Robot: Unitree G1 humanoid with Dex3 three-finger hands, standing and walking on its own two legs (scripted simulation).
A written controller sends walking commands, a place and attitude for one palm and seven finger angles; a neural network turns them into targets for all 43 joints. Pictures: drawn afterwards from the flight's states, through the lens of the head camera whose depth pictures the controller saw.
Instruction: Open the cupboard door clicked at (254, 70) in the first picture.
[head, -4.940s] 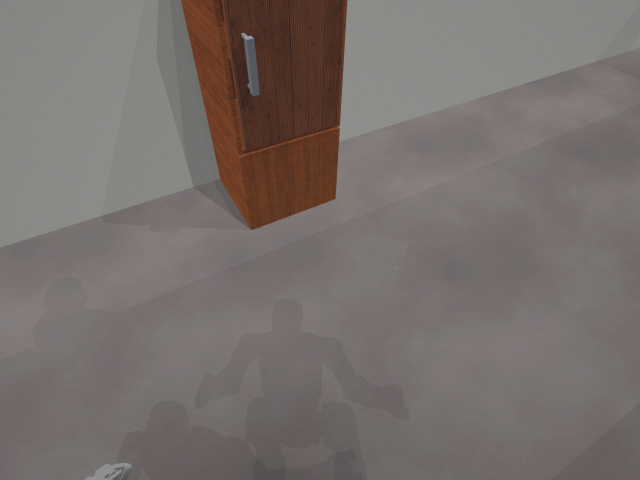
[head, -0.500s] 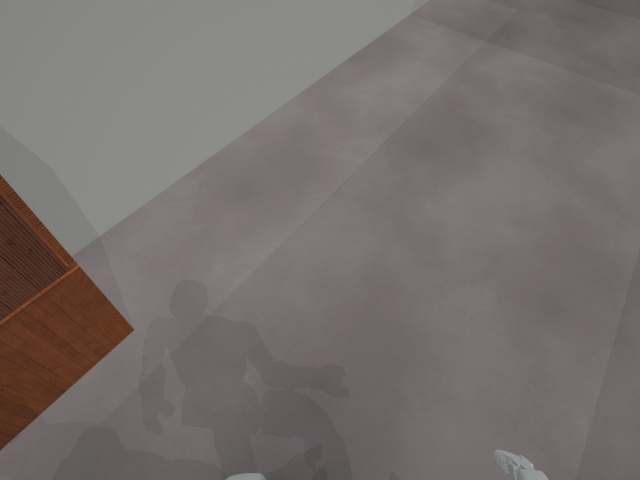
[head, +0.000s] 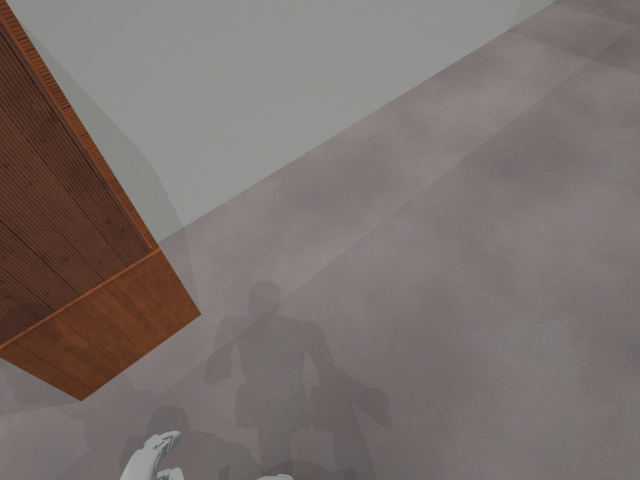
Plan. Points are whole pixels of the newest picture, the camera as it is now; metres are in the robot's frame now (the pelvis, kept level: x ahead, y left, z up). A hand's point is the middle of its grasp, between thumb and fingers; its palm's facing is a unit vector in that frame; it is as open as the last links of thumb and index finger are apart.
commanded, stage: turn to face it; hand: left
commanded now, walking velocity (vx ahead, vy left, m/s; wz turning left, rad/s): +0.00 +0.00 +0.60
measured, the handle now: out of the picture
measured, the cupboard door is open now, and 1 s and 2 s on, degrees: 0 0 0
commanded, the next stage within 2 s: take the last steps up to it in 1.06 s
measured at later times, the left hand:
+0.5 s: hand out of the picture -0.07 +0.26 -0.18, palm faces +0.34 -0.90 -0.25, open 7.4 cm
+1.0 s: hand out of the picture -0.03 +0.24 -0.14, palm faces +0.50 -0.81 -0.29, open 7.4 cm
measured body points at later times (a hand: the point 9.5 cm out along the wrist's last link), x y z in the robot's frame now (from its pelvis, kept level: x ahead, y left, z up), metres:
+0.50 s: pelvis -0.03 +0.04 +0.00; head +0.00 +0.08 +0.44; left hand -0.09 +0.31 -0.16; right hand +0.17 -0.18 -0.12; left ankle -0.04 +0.13 -0.73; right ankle -0.02 -0.11 -0.68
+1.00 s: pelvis -0.04 +0.01 +0.00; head +0.00 +0.00 +0.45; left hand -0.06 +0.29 -0.11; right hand +0.12 -0.19 -0.16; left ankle -0.04 +0.13 -0.73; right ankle +0.02 -0.09 -0.73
